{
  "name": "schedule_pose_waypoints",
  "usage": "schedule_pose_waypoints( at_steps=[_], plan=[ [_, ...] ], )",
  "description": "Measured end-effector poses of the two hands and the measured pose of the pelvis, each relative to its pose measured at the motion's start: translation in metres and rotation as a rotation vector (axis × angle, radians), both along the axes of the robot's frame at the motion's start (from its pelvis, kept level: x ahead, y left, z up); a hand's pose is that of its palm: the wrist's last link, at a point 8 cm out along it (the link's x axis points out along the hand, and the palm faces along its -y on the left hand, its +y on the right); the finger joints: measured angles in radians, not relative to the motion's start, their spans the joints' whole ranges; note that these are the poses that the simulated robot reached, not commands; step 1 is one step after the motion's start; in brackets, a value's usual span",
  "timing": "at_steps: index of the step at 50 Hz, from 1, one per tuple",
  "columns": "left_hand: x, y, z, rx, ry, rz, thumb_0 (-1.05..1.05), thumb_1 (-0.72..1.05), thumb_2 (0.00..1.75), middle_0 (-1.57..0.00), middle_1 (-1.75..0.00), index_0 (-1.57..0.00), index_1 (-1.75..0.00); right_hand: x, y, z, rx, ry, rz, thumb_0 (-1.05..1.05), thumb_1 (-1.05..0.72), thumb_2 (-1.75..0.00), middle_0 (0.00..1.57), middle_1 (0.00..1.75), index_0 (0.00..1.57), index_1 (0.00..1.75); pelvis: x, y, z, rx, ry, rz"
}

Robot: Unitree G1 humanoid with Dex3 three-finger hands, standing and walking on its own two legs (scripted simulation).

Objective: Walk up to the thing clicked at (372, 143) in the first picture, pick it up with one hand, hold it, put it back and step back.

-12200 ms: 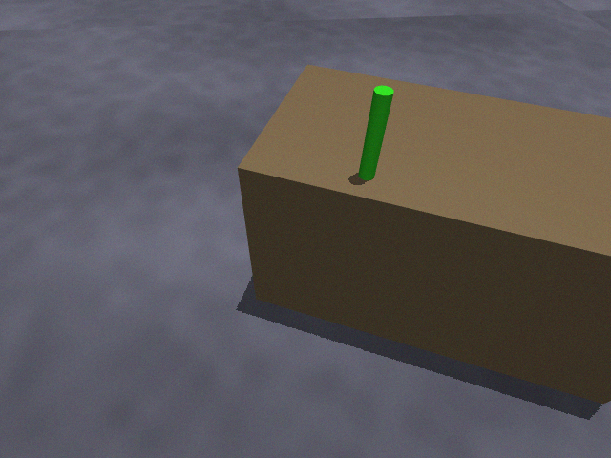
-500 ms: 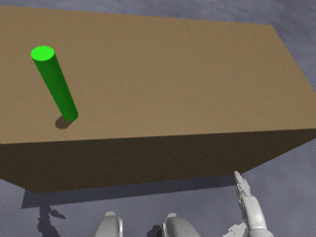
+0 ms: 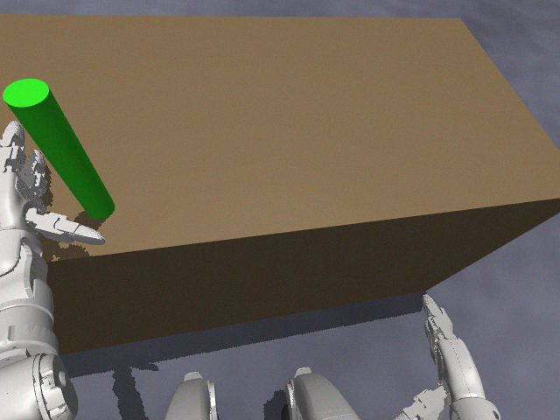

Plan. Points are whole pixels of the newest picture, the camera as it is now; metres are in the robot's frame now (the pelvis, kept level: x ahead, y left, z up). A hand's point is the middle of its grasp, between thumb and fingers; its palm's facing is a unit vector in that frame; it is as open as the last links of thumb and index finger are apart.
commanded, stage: close in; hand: left
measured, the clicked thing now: (72, 163) +0.45 +0.23 +0.08
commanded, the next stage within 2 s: rest palm in 0.12 s
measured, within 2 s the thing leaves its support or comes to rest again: leaves its support in 1.52 s
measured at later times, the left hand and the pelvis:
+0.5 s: hand (100, 178) +0.46 +0.21 +0.03, palm faces +0.17 -0.99 +0.02, open 17.6 cm; pelvis -0.01 -0.01 -0.01, yaw +0 degrees
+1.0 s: hand (92, 178) +0.46 +0.22 +0.03, palm faces +0.17 -0.99 +0.00, open 12.0 cm; pelvis +0.00 +0.00 +0.00, yaw +0 degrees
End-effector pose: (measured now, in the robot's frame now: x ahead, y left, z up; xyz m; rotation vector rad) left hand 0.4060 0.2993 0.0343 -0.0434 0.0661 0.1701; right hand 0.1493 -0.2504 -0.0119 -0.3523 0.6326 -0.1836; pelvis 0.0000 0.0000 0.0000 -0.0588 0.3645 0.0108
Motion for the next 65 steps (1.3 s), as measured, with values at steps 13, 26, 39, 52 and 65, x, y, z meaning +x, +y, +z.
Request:
schedule_pose_waypoints(
  at_steps=[13,26,39,52,65],
  plan=[
    [0.001,-0.024,-0.013,0.003,-0.017,-0.015,-0.02,-0.52,0.0,-0.06,-0.02,-0.08,0.0,-0.019,-0.019,0.018,-0.078,0.0,0.024,-0.01,0.53,-0.04,0.06,0.05,0.06,0.05,-0.016,-0.012,-0.005,0.008,-0.009,0.018],
    [0.026,-0.038,-0.007,0.02,-0.021,-0.001,-0.02,-0.59,0.0,-0.12,-0.02,-0.12,-0.01,-0.018,-0.019,0.004,-0.041,0.007,-0.032,-0.01,0.52,-0.05,0.06,0.05,0.06,0.05,-0.012,-0.008,-0.01,0.004,0.021,0.0],
    [0.025,-0.031,-0.008,0.027,-0.013,0.01,-0.02,-0.5,0.13,-0.45,-0.28,-0.46,-0.27,-0.004,-0.011,0.014,-0.043,0.014,0.002,-0.01,0.51,-0.05,0.06,0.05,0.06,0.05,-0.004,-0.006,-0.006,0.001,0.02,0.009],
    [0.024,-0.035,-0.006,0.033,0.008,-0.016,-0.01,-0.29,0.42,-0.8,-0.63,-0.81,-0.62,-0.003,-0.008,0.006,-0.011,0.048,-0.012,-0.01,0.5,-0.05,0.05,0.05,0.06,0.05,0.002,-0.003,-0.001,0.002,0.016,0.006],
    [0.012,-0.037,-0.009,0.031,-0.03,0.034,-0.01,0.02,0.77,-1.13,-1.01,-1.17,-1.0,-0.002,-0.019,0.015,-0.033,0.034,-0.026,-0.01,0.5,-0.05,0.05,0.05,0.06,0.05,0.001,-0.008,0.0,0.012,-0.003,0.004]
  ],
)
